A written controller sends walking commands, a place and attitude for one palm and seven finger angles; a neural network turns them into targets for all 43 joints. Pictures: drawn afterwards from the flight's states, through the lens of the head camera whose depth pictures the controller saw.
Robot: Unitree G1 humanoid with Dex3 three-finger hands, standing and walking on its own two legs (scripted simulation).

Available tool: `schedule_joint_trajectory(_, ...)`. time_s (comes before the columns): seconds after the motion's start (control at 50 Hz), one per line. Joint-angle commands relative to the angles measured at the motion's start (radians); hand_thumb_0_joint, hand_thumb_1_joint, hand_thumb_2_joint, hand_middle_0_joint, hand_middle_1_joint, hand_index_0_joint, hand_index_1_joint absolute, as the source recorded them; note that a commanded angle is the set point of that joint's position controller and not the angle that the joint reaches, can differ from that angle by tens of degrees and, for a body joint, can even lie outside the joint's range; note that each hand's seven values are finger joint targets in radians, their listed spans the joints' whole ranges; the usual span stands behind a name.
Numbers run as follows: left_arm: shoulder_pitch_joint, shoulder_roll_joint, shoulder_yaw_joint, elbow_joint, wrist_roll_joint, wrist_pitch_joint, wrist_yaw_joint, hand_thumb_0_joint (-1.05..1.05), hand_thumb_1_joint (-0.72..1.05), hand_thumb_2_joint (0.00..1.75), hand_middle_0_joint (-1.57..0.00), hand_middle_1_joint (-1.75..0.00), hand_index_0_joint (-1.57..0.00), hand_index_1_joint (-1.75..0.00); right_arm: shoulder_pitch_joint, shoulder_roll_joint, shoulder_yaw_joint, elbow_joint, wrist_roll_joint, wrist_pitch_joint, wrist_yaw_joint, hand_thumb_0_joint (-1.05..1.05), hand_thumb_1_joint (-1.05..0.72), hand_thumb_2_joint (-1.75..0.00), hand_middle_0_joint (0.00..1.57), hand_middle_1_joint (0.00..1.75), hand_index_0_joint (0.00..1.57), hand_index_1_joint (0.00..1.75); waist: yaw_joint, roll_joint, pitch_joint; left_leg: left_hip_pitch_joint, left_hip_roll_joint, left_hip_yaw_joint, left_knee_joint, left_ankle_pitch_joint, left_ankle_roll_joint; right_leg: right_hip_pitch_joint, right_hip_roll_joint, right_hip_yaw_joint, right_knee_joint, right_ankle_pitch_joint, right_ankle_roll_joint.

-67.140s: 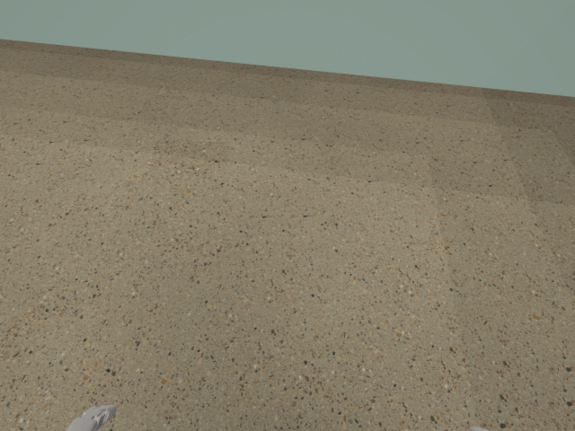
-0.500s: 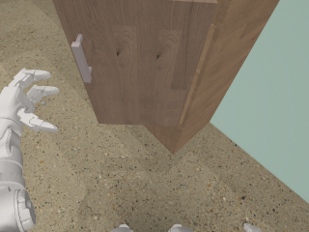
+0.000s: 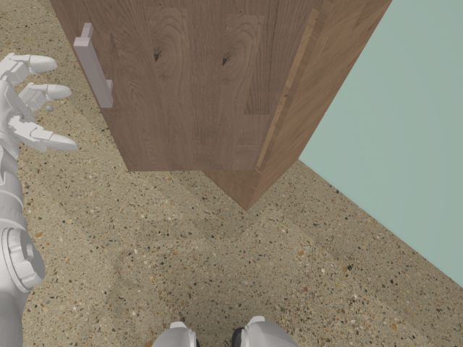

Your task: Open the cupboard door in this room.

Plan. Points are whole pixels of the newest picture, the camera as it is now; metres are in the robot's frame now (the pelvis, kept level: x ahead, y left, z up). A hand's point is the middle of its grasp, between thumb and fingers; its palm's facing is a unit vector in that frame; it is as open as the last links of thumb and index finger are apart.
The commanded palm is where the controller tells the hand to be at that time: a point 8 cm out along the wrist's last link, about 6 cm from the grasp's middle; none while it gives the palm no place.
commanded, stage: move the hooked fingers beside the handle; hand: left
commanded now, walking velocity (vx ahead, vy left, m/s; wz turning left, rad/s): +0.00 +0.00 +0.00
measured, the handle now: (97, 68) +0.57 +0.21 +0.09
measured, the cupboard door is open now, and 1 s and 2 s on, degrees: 47 47 47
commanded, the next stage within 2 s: slide the fingers in behind the handle in 1.10 s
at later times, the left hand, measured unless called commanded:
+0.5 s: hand (65, 83) +0.54 +0.26 +0.08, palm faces +0.00 -1.00 +0.00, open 14.0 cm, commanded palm +0.51 +0.30 +0.08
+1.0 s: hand (58, 92) +0.52 +0.26 +0.08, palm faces +0.02 -1.00 +0.01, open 14.0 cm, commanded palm +0.51 +0.30 +0.08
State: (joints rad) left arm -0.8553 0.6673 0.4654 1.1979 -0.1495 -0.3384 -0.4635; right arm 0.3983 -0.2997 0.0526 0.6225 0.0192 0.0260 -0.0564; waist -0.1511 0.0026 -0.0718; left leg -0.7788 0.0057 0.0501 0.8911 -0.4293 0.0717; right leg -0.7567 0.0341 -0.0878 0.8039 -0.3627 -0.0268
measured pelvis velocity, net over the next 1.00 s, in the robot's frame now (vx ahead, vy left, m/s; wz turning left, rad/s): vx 0.01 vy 0.00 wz -0.01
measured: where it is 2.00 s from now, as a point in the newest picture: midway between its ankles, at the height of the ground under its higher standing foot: outside the picture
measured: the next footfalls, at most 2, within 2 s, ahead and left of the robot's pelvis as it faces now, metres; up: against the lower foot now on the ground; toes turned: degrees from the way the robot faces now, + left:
none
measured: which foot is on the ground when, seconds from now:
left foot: down 0.00-1.00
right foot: down 0.00-1.00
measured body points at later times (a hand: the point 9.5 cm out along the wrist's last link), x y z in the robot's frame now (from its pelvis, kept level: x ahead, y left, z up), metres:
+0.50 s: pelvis +0.02 +0.00 -0.01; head +0.17 +0.03 +0.42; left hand +0.54 +0.31 +0.08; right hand -0.04 -0.26 -0.09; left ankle -0.01 +0.07 -0.69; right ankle +0.01 -0.11 -0.69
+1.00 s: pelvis +0.01 +0.00 +0.00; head +0.15 +0.03 +0.42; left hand +0.51 +0.31 +0.09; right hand +0.02 -0.28 -0.10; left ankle -0.01 +0.07 -0.69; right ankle +0.01 -0.11 -0.69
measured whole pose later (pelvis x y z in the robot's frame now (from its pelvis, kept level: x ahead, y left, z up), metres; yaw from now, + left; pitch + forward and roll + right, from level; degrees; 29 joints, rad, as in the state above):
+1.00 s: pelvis +0.01 +0.00 +0.00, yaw -1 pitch +21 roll -4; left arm -0.94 0.72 0.48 1.24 -0.11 -0.33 -0.44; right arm 0.39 -0.30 0.06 0.57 0.01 0.11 -0.03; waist -0.18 0.00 -0.08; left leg -0.84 0.03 0.03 0.93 -0.46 0.06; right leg -0.80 0.06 -0.10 0.81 -0.38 -0.03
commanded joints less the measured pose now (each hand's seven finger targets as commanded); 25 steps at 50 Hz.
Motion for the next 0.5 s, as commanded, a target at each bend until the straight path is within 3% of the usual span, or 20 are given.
schedule_joint_trajectory(0.0, -0.458, 0.339, 0.05, -0.169, -0.008, -0.058, 0.006, 0.0, -0.5, 0.3, -0.3, -1.2, -0.3, -1.2, 0.168, -0.196, -0.067, -0.045, -0.006, -0.002, -0.007, 0.0, -0.9, -0.9, 0.2, 0.3, 0.2, 0.3, -0.013, 0.15, -0.43, 0.348, 0.034, -0.138, -0.075, 0.48, -0.055, 0.081, 0.014, 0.055, -0.048, 0.259, 0.003)
schedule_joint_trajectory(0.04, -0.49, 0.339, 0.047, -0.181, -0.009, -0.06, 0.005, 0.0, -0.5, 0.3, -0.3, -1.2, -0.3, -1.2, 0.181, -0.196, -0.066, -0.049, -0.009, 0.006, -0.007, 0.0, -0.9, -0.9, 0.2, 0.3, 0.2, 0.3, -0.017, 0.16, -0.449, 0.363, 0.036, -0.143, -0.07, 0.518, -0.057, 0.078, 0.016, 0.05, -0.039, 0.277, -0.001)
schedule_joint_trajectory(0.06, -0.473, 0.37, 0.067, -0.161, 0.002, -0.056, 0.003, 0.0, -0.5, 0.3, -0.3, -1.2, -0.3, -1.2, 0.19, -0.201, -0.068, -0.047, -0.01, 0.01, -0.006, 0.0, -0.9, -0.9, 0.2, 0.3, 0.2, 0.3, -0.009, 0.179, -0.474, 0.371, 0.037, -0.139, -0.065, 0.528, -0.059, 0.079, 0.018, 0.054, -0.04, 0.278, 0.001)
schedule_joint_trajectory(0.16, -0.536, 0.387, 0.047, -0.102, 0.03, -0.036, 0.009, 0.0, -0.5, 0.3, -0.3, -1.2, -0.3, -1.2, 0.22, -0.207, -0.06, -0.043, -0.015, 0.034, -0.006, 0.0, -0.9, -0.9, 0.2, 0.3, 0.2, 0.3, -0.046, 0.167, -0.428, 0.338, 0.043, -0.149, -0.053, 0.51, -0.055, 0.025, 0.023, 0.048, -0.038, 0.256, 0.004)
schedule_joint_trajectory(0.22, -0.596, 0.402, 0.048, -0.12, 0.041, -0.036, 0.019, 0.0, -0.5, 0.3, -0.3, -1.2, -0.3, -1.2, 0.238, -0.209, -0.061, -0.039, -0.023, 0.042, -0.003, 0.0, -0.9, -0.9, 0.2, 0.3, 0.2, 0.3, -0.055, 0.22, -0.466, 0.36, 0.045, -0.161, -0.041, 0.531, -0.062, -0.001, 0.021, 0.044, -0.03, 0.249, 0.003)
schedule_joint_trajectory(0.24, -0.624, 0.375, 0.027, -0.146, 0.037, -0.044, 0.019, 0.0, -0.5, 0.3, -0.3, -1.2, -0.3, -1.2, 0.246, -0.206, -0.061, -0.039, -0.024, 0.044, -0.002, 0.0, -0.9, -0.9, 0.2, 0.3, 0.2, 0.3, -0.062, 0.264, -0.49, 0.412, 0.05, -0.17, -0.032, 0.596, -0.072, -0.031, 0.024, 0.04, -0.023, 0.259, 0.0)
schedule_joint_trajectory(0.26, -0.638, 0.407, 0.054, -0.164, 0.04, -0.049, 0.021, 0.0, -0.5, 0.3, -0.3, -1.2, -0.3, -1.2, 0.26, -0.21, -0.064, -0.029, -0.03, 0.048, 0.001, 0.0, -0.9, -0.9, 0.2, 0.3, 0.2, 0.3, -0.058, 0.269, -0.544, 0.449, 0.057, -0.176, -0.025, 0.636, -0.077, -0.026, 0.028, 0.04, -0.023, 0.27, 0.002)
schedule_joint_trajectory(0.3, -0.598, 0.424, 0.073, -0.151, 0.041, -0.048, 0.023, 0.0, -0.5, 0.3, -0.3, -1.2, -0.3, -1.2, 0.268, -0.209, -0.066, -0.03, -0.033, 0.053, 0.005, 0.0, -0.9, -0.9, 0.2, 0.3, 0.2, 0.3, -0.05, 0.259, -0.56, 0.449, 0.057, -0.177, -0.017, 0.673, -0.078, -0.006, 0.03, 0.039, -0.021, 0.295, 0.001)
schedule_joint_trajectory(0.32, -0.563, 0.4, 0.067, -0.136, 0.038, -0.04, 0.021, 0.0, -0.5, 0.3, -0.3, -1.2, -0.3, -1.2, 0.27, -0.204, -0.066, -0.035, -0.033, 0.056, 0.009, 0.0, -0.9, -0.9, 0.2, 0.3, 0.2, 0.3, -0.045, 0.244, -0.557, 0.437, 0.056, -0.17, -0.018, 0.678, -0.074, 0.011, 0.031, 0.04, -0.023, 0.309, 0.002)
schedule_joint_trajectory(0.36, -0.494, 0.413, 0.079, -0.111, 0.042, -0.022, 0.016, 0.0, -0.5, 0.3, -0.3, -1.2, -0.3, -1.2, 0.274, -0.208, -0.066, -0.042, -0.032, 0.062, 0.011, 0.0, -0.9, -0.9, 0.2, 0.3, 0.2, 0.3, -0.034, 0.229, -0.543, 0.417, 0.059, -0.161, -0.019, 0.707, -0.072, 0.026, 0.033, 0.039, -0.023, 0.336, 0.003)
schedule_joint_trajectory(0.4, -0.466, 0.395, 0.064, -0.09, 0.046, 0.001, 0.012, 0.0, -0.5, 0.3, -0.3, -1.2, -0.3, -1.2, 0.273, -0.202, -0.064, -0.052, -0.029, 0.073, 0.016, 0.0, -0.9, -0.9, 0.2, 0.3, 0.2, 0.3, -0.033, 0.207, -0.493, 0.362, 0.052, -0.147, -0.026, 0.661, -0.06, 0.042, 0.034, 0.039, -0.03, 0.341, 0.005)
schedule_joint_trajectory(0.44, -0.449, 0.44, 0.098, -0.125, 0.047, -0.001, 0.017, 0.0, -0.5, 0.3, -0.3, -1.2, -0.3, -1.2, 0.269, -0.204, -0.066, -0.07, -0.029, 0.076, 0.015, 0.0, -0.9, -0.9, 0.2, 0.3, 0.2, 0.3, -0.02, 0.201, -0.494, 0.334, 0.046, -0.136, -0.029, 0.651, -0.051, 0.086, 0.035, 0.044, -0.026, 0.374, 0.001)
schedule_joint_trajectory(0.48, -0.454, 0.462, 0.123, -0.226, 0.042, -0.025, 0.02, 0.0, -0.5, 0.3, -0.3, -1.2, -0.3, -1.2, 0.272, -0.2, -0.075, -0.081, -0.032, 0.079, 0.019, 0.0, -0.9, -0.9, 0.2, 0.3, 0.2, 0.3, -0.005, 0.236, -0.575, 0.39, 0.049, -0.134, -0.027, 0.719, -0.056, 0.125, 0.037, 0.051, -0.026, 0.422, 0.002)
